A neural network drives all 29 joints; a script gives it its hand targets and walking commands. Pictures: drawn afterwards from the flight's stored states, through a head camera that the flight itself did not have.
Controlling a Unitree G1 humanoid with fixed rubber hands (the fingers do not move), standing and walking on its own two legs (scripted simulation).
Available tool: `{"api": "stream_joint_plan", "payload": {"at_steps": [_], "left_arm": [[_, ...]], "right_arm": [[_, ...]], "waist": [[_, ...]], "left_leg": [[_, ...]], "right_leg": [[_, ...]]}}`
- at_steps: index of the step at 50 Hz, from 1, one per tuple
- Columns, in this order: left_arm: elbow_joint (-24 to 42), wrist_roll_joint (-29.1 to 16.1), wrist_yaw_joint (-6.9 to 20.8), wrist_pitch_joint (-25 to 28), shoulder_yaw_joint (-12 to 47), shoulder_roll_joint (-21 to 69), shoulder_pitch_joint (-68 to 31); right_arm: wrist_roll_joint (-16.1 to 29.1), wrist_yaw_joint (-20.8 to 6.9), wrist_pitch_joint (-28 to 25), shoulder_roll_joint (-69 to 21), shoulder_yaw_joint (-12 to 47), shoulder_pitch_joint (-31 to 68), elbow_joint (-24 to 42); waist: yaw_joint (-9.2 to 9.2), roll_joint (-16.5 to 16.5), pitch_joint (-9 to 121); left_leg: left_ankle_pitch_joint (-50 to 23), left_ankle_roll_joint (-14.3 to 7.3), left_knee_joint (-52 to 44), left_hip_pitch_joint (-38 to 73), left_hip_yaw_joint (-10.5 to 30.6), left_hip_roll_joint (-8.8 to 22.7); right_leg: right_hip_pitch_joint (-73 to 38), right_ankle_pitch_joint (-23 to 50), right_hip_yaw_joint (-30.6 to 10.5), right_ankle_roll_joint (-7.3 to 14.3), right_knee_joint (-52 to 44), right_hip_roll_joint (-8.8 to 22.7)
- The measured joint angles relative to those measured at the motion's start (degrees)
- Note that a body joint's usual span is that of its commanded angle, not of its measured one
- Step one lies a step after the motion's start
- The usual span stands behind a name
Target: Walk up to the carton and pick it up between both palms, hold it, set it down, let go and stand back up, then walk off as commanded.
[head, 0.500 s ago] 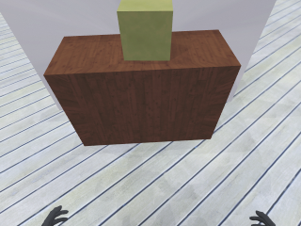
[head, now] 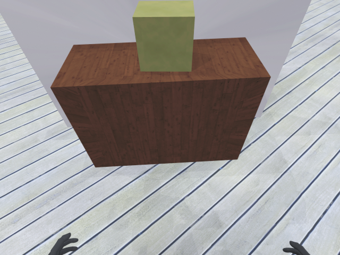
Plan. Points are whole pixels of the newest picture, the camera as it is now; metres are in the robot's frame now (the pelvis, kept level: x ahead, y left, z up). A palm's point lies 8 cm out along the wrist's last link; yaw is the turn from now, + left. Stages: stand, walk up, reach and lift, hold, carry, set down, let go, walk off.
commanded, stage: stand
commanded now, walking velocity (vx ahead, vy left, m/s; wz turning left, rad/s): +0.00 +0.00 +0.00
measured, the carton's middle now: (165, 37) +0.99 +0.02 +0.04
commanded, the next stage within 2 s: none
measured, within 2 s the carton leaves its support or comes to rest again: neither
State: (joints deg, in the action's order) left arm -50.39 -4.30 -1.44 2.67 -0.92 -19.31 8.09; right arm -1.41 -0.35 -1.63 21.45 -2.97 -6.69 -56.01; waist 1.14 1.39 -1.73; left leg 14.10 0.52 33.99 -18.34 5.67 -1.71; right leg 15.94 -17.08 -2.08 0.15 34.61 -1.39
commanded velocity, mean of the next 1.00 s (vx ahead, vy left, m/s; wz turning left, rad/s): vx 0.00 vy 0.00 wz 0.00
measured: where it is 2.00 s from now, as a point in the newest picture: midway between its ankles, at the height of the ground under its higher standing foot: outside the picture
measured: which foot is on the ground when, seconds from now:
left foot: down 0.00-1.00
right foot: down 0.00-1.00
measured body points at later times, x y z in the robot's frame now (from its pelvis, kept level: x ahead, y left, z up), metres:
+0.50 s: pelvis +0.00 +0.00 +0.00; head +0.00 -0.01 +0.45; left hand +0.13 +0.29 -0.10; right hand +0.10 -0.31 -0.11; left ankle +0.05 +0.13 -0.73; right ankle +0.02 -0.12 -0.73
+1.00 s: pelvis -0.01 +0.00 +0.00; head -0.01 +0.00 +0.45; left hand +0.13 +0.29 -0.10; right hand +0.10 -0.31 -0.11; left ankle +0.05 +0.13 -0.73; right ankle +0.02 -0.12 -0.73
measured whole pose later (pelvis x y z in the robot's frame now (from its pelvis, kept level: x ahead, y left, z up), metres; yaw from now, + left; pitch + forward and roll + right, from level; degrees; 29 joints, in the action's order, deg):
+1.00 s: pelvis -0.01 +0.00 +0.00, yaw +0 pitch -1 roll +0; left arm -52.2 -4.3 -1.4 2.6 -0.8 -19.0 8.1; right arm -1.4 -0.4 -1.8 21.5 -3.0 -6.7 -58.3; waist 1.1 0.7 -0.3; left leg 11.6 0.7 30.5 -18.2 5.7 -1.4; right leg 15.9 -14.6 -2.1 0.1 31.4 -1.4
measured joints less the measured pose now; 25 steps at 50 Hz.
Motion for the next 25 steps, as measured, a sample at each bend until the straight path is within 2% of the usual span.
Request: {"api": "stream_joint_plan", "payload": {"at_steps": [25], "left_arm": [[-0.98, 0.00, 0.00, 0.00, 0.02, 0.19, 0.00]], "right_arm": [[0.00, 0.00, -0.08, 0.00, 0.00, 0.00, -1.41]], "waist": [[0.00, -0.19, 0.98]], "left_leg": [[-1.63, 0.14, -2.30, 0.09, 0.00, 0.18]], "right_leg": [[0.00, 1.58, 0.00, 0.00, -2.16, 0.00]]}}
